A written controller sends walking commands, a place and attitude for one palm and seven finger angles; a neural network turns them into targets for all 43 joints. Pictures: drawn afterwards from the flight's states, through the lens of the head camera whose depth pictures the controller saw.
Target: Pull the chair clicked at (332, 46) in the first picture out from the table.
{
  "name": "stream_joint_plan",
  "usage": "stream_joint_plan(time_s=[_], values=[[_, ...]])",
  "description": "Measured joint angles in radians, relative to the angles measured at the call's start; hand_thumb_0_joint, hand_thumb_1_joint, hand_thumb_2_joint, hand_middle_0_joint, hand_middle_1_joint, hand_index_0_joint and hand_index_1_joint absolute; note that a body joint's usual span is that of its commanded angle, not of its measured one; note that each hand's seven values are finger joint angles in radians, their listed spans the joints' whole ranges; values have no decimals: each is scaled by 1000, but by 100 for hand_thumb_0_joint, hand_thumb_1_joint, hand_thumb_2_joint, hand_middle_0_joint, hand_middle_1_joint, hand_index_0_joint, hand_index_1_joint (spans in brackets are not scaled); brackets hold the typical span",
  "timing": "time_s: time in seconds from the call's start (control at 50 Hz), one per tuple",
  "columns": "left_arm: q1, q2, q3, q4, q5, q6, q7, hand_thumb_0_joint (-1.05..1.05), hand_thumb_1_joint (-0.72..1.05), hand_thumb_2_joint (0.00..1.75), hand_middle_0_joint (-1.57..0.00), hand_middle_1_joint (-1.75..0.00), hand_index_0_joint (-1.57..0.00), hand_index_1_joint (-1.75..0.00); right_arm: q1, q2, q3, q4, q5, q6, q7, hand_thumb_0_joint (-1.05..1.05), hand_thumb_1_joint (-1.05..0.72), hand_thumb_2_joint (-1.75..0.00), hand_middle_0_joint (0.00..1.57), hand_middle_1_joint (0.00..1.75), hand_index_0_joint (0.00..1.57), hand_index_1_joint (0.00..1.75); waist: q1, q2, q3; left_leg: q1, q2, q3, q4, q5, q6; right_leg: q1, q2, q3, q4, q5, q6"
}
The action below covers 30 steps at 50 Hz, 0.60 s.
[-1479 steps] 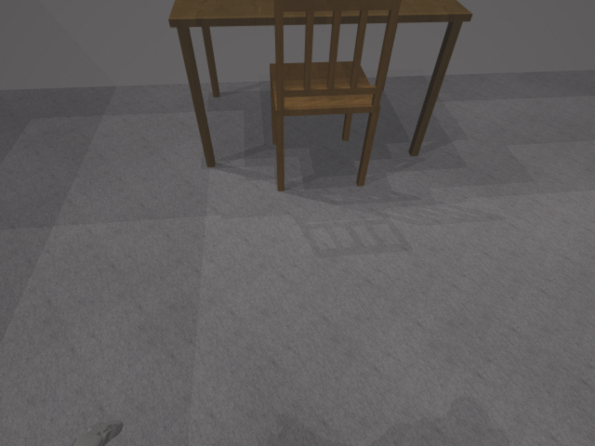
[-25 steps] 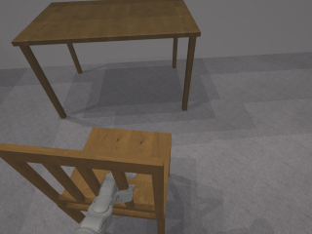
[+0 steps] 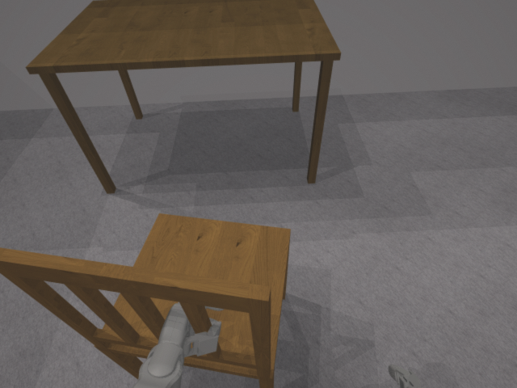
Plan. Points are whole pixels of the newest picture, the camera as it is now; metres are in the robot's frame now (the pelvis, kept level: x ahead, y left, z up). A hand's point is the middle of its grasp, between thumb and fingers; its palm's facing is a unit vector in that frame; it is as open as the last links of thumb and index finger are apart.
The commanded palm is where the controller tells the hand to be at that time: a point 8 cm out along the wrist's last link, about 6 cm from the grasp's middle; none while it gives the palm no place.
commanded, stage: open the thumb and straighten the fingers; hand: left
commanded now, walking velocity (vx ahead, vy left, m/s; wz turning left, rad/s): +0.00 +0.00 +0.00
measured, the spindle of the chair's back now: (155, 322) +0.25 +0.21 -0.10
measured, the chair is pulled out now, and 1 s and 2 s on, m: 0.78 0.78 0.78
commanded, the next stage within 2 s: draw the fingers out of the gap in 0.82 s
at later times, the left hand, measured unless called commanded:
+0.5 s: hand (207, 327) +0.24 +0.11 -0.07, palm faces -0.04 -0.99 -0.13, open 12.7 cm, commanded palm +0.21 +0.16 -0.06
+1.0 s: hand (202, 337) +0.22 +0.12 -0.08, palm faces -0.03 -0.99 -0.12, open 17.4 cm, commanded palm +0.19 +0.17 -0.06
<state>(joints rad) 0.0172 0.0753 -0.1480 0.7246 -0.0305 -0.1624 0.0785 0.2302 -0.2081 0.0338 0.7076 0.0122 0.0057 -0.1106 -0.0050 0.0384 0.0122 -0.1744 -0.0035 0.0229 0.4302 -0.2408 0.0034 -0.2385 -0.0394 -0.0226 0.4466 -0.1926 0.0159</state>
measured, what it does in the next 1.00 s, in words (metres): stands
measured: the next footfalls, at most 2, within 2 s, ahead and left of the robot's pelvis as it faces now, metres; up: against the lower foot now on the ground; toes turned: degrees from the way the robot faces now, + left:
none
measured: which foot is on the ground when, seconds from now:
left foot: down 0.00-1.00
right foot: down 0.00-1.00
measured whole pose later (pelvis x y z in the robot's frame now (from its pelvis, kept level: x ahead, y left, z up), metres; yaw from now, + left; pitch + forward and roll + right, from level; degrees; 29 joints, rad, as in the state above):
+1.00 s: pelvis +0.03 -0.02 -0.05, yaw +3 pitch +11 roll +0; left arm 0.39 0.17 -0.09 0.00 -0.06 0.16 -0.02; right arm 0.26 -0.25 0.00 0.51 0.04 -0.13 -0.09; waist -0.04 0.05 -0.13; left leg -0.58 0.01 -0.04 0.89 -0.49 -0.02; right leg -0.62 -0.04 -0.08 0.88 -0.45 -0.01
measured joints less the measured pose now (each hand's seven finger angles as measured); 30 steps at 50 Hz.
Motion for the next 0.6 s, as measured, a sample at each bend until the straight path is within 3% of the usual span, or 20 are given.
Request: stream_joint_plan(time_s=[0.1,0.22,0.3,0.38,0.48,0.6], values=[[15,8,6,-23,-4,6,-1,11,61,82,-36,-129,-50,-144,-6,-10,-6,-5,2,8,-4,1,-91,-90,20,30,20,30,-2,-2,5,4,6,-5,-3,-1,-6,4,5,-5,-1,-3,-6],[66,44,30,-176,-34,61,-33,9,54,77,-39,-135,-50,-144,-10,-22,-24,-44,41,-24,54,1,-91,-90,20,30,20,30,-28,-28,-21,-106,9,-19,102,-44,-15,-102,5,-19,106,-52,-16],[100,62,46,-277,-31,90,-56,5,34,65,-44,-140,-50,-144,-11,-40,-36,-81,42,-52,65,1,-91,-90,20,30,20,30,-34,-18,-37,-179,15,-20,182,-82,-18,-172,9,-18,176,-84,-20],[121,70,54,-343,-32,142,-63,3,2,49,-45,-138,-49,-140,-13,-54,-42,-111,42,-69,64,1,-91,-90,20,30,20,30,-33,1,-51,-237,15,-22,246,-115,-19,-230,8,-19,240,-117,-20],[163,67,61,-427,-45,201,-66,1,-29,33,-41,-121,-42,-122,-6,-51,-37,-135,39,-92,54,1,-91,-90,20,29,20,30,-27,18,-78,-287,12,-27,301,-149,-20,-280,4,-23,300,-155,-20],[231,60,36,-532,-33,246,-74,0,-46,24,-29,-87,-30,-87,7,-40,-25,-158,32,-116,47,1,-91,-90,20,30,20,30,-23,24,-107,-326,11,-40,357,-189,-23,-315,0,-33,358,-200,-23]])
